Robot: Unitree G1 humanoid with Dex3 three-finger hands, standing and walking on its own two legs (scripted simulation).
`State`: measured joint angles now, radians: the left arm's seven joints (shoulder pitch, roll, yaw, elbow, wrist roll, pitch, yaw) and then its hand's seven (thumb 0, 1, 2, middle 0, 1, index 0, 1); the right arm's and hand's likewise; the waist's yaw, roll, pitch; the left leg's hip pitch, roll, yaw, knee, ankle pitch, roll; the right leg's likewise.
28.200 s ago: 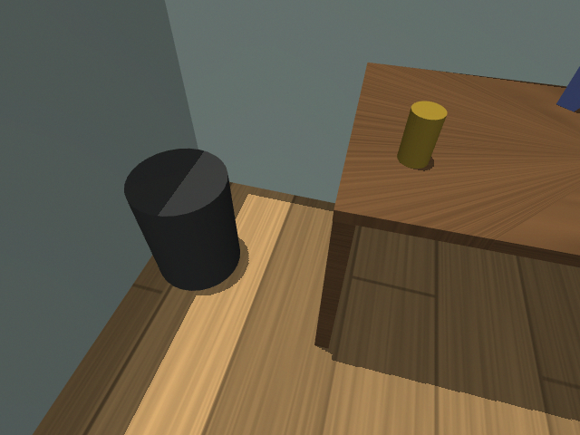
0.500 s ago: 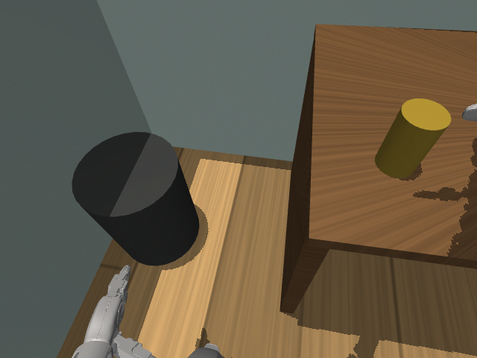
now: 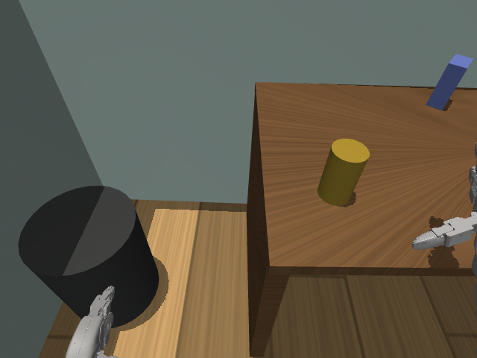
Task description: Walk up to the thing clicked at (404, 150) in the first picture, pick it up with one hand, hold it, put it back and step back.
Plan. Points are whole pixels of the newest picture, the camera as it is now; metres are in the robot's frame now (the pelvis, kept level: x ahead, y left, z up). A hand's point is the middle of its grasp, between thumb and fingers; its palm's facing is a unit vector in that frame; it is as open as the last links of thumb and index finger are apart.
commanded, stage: sink last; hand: right
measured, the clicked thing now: (341, 173) +0.49 -0.20 +0.05
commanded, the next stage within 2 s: home in 0.72 s
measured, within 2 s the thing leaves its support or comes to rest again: neither
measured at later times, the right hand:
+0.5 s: hand (466, 354) +0.13 -0.22 +0.14, palm faces +0.39 +0.85 -0.35, open 17.7 cm
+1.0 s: hand out of the picture +0.12 -0.28 +0.13, palm faces +0.50 +0.76 -0.41, open 17.5 cm
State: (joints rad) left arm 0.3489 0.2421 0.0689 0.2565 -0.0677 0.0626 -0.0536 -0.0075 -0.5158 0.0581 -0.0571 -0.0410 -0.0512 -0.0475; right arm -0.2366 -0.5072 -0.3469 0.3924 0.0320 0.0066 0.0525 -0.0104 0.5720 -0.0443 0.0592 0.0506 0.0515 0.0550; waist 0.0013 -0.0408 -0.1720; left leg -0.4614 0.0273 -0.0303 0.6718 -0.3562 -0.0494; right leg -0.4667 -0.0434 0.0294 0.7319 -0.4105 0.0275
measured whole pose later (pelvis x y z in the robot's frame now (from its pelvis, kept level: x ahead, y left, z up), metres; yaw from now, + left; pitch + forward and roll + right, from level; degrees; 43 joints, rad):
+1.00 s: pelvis -0.06 +0.02 -0.01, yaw -2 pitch +0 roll +0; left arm 0.40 0.21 0.09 0.33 -0.02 -0.12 0.08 -0.01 -0.35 0.24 -0.09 -0.11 -0.08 -0.12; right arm 0.40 -0.36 -0.43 -0.18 0.06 -0.24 -0.05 -0.01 0.56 -0.06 0.06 0.06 0.06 0.06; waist -0.06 -0.02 -0.04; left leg -0.44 0.05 -0.01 0.78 -0.35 -0.04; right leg -0.43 -0.02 0.05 0.78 -0.36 0.05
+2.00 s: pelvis -0.03 +0.02 -0.03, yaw -1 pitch +7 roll +1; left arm 0.26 0.21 0.02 0.52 -0.02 -0.09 0.11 0.01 0.90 0.90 -0.20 -0.29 -0.20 -0.30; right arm 0.45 -0.17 -0.01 0.07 0.02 0.12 -0.12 -0.01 0.54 -0.05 0.06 0.05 0.05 0.06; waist 0.02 -0.02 -0.08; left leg -0.60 0.02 -0.01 0.92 -0.44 -0.03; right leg -0.59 -0.05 0.06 0.93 -0.46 0.05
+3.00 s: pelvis -0.04 +0.01 -0.03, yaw -1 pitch +7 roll +2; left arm 0.27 0.21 -0.01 0.51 -0.01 -0.13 0.15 0.01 0.90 0.90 -0.21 -0.29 -0.20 -0.30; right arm 0.47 -0.19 0.01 -0.03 0.01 0.25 -0.15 -0.01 0.54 -0.05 0.05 0.05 0.05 0.05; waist 0.02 -0.03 -0.10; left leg -0.63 0.02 -0.01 0.94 -0.43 -0.04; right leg -0.63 -0.04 0.07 0.98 -0.47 0.04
